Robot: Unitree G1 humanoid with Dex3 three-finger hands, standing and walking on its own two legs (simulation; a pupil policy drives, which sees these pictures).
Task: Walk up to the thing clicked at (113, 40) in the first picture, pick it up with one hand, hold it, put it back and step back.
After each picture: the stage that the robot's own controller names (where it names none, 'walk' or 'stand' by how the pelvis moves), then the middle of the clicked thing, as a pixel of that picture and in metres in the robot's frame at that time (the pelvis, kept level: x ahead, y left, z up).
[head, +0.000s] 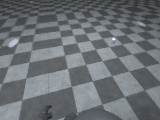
stand; (113, 41) +1.88 -0.54 -0.72
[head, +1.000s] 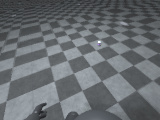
walk; (98, 43) +1.79 -0.05 -0.69
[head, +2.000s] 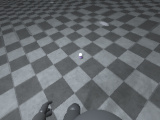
walk; (80, 56) +1.18 +0.28 -0.71
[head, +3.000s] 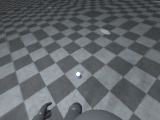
walk; (78, 75) +0.75 +0.26 -0.72
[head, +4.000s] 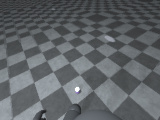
walk; (77, 90) +0.50 +0.22 -0.72
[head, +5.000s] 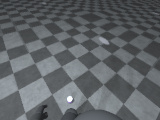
stand; (70, 100) +0.34 +0.20 -0.70
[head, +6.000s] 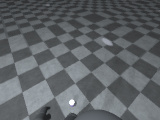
stand; (72, 103) +0.30 +0.19 -0.72
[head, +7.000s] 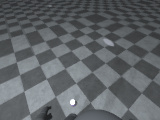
stand; (72, 103) +0.31 +0.19 -0.73
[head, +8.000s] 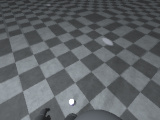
stand; (71, 102) +0.31 +0.21 -0.73
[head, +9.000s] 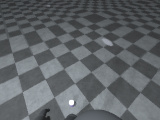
stand; (71, 103) +0.30 +0.21 -0.73
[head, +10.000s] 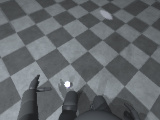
go down; (67, 85) +0.33 +0.22 -0.59
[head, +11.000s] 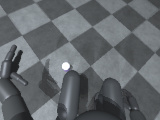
go down; (66, 67) +0.38 +0.24 -0.31
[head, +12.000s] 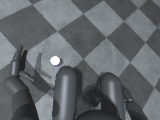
close in; (55, 62) +0.37 +0.27 -0.26
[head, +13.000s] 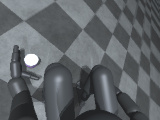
close; (31, 61) +0.36 +0.29 -0.21
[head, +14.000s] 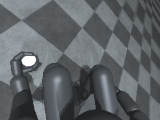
close; (29, 62) +0.35 +0.30 -0.21
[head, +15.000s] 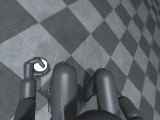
lift; (40, 66) +0.30 +0.28 -0.19
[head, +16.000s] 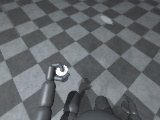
lift; (62, 74) +0.31 +0.20 +0.00
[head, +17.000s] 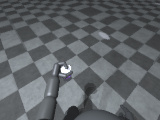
hold; (66, 73) +0.34 +0.18 +0.01
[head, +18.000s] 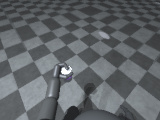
hold; (67, 74) +0.33 +0.18 -0.01
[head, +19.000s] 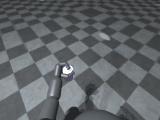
hold; (68, 73) +0.34 +0.17 +0.00
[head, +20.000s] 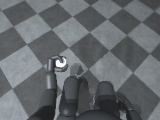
crouch; (62, 65) +0.37 +0.22 -0.10
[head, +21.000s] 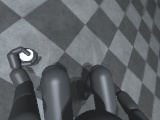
lower; (28, 58) +0.37 +0.30 -0.22
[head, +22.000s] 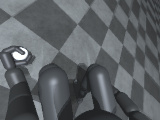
lower; (22, 57) +0.38 +0.31 -0.21
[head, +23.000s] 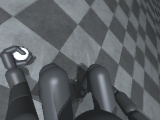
lower; (22, 57) +0.37 +0.31 -0.22
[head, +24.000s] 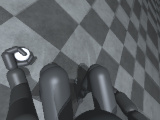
lower; (23, 58) +0.37 +0.31 -0.22
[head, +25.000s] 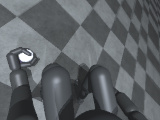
loosen; (26, 59) +0.36 +0.31 -0.22
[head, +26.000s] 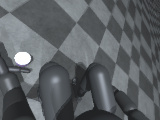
withdraw; (22, 60) +0.36 +0.29 -0.22
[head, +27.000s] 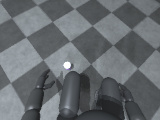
walk; (67, 66) +0.40 +0.24 -0.36
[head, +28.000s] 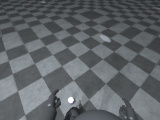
stand; (71, 101) +0.32 +0.19 -0.66
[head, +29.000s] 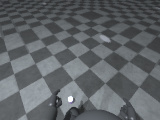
stand; (70, 100) +0.33 +0.21 -0.67
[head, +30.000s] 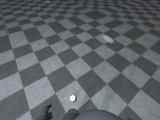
stand; (72, 99) +0.33 +0.19 -0.70
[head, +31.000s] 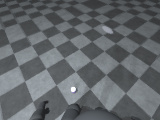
walk; (73, 90) +0.38 +0.20 -0.71
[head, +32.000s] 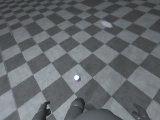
walk; (77, 78) +0.55 +0.24 -0.69
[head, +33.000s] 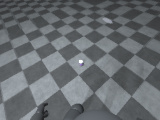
walk; (80, 63) +0.87 +0.22 -0.70
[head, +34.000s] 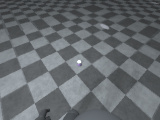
stand; (79, 63) +0.96 +0.21 -0.71
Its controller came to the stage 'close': yes
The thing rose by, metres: 0.71
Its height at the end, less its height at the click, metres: +0.00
